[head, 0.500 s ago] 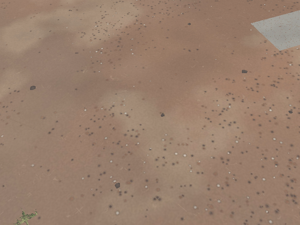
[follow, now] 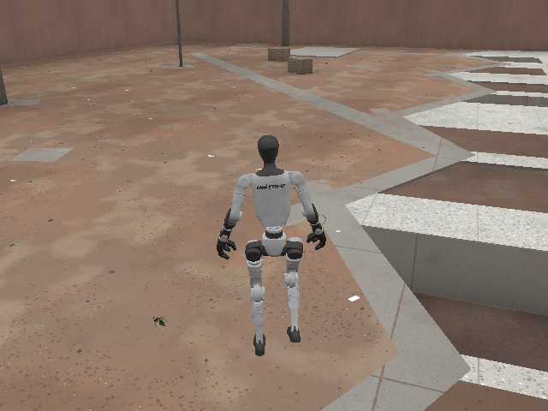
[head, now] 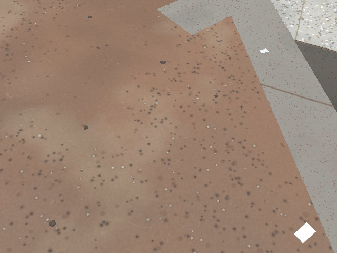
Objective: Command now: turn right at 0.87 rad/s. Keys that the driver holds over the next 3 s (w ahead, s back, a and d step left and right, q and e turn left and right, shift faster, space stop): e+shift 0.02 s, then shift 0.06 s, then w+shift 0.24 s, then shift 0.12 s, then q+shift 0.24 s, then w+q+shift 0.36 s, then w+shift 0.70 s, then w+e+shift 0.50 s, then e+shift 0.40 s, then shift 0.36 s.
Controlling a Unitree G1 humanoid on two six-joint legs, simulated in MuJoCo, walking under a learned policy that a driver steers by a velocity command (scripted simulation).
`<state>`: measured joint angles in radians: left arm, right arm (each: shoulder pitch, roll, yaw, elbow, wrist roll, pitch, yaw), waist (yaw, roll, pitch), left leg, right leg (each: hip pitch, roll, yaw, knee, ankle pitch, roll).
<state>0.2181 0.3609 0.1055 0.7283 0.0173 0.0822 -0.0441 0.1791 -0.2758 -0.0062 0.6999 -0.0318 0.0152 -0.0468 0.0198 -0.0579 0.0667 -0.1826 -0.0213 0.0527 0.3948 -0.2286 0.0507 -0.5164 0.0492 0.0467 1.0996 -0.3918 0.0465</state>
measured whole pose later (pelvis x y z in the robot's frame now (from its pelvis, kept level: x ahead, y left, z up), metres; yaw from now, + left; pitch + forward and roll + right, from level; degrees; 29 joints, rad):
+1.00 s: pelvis +0.32 -0.08 +0.00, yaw +12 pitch +1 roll -1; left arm 0.11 0.28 0.00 0.69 0.05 -0.01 -0.01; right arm 0.35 -0.32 -0.08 0.78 -0.01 -0.01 0.03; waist -0.06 -0.01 0.00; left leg -0.24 -0.18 -0.15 0.39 -0.16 0.14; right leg -0.58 -0.09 0.10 0.86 -0.24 0.08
